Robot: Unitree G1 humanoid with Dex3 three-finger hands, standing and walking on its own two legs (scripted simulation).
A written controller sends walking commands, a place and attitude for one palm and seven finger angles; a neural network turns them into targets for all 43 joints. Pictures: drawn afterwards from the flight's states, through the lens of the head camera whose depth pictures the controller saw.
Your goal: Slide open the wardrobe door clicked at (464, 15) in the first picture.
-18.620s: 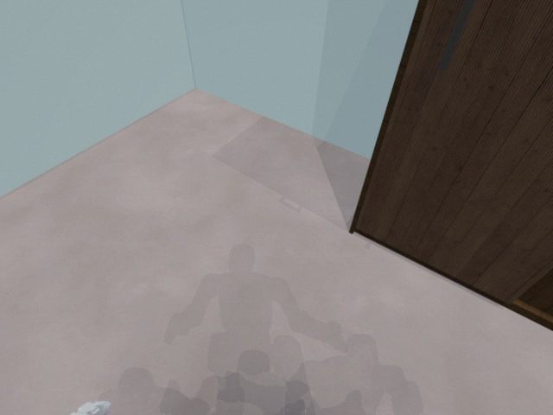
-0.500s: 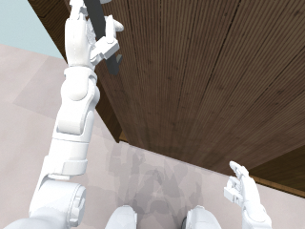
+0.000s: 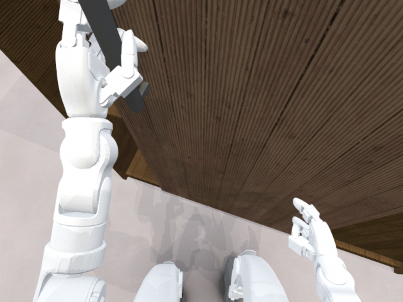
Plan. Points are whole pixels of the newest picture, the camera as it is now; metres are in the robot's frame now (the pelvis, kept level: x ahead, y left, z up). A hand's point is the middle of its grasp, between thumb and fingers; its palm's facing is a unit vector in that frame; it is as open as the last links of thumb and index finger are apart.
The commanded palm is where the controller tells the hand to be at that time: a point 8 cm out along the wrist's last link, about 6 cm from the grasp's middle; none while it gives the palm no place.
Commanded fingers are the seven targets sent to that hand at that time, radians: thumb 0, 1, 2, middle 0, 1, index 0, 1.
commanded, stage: step sideways, sliding the door along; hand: left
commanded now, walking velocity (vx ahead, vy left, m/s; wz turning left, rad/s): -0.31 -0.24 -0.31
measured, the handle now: (119, 38) +0.42 +0.17 +0.22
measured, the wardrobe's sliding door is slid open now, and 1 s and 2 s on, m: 0.20 0.53 0.53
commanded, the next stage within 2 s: stop walking and hold the door there in 1.18 s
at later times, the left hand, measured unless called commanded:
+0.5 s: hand (273, 110) +0.34 -0.02 +0.21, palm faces +0.14 -0.99 -0.05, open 6.6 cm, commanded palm +0.30 -0.03 +0.20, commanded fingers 0.00 0.90 0.90 -0.45 -1.40 -0.45 -1.40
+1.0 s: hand out of the picture +0.31 -0.18 +0.21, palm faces +0.13 -0.99 -0.07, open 6.9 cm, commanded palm +0.27 -0.20 +0.20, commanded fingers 0.00 0.90 0.90 -0.45 -1.40 -0.45 -1.40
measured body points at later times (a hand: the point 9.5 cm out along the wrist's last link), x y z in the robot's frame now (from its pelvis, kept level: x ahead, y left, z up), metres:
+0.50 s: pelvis -0.03 -0.14 +0.02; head +0.09 -0.15 +0.45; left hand +0.33 +0.03 +0.21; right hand +0.20 -0.37 -0.08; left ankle -0.04 -0.01 -0.69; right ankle +0.03 -0.24 -0.71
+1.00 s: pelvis -0.10 -0.27 +0.00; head -0.01 -0.30 +0.44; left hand +0.29 -0.12 +0.22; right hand +0.11 -0.48 -0.10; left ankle -0.09 -0.08 -0.68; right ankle -0.08 -0.40 -0.72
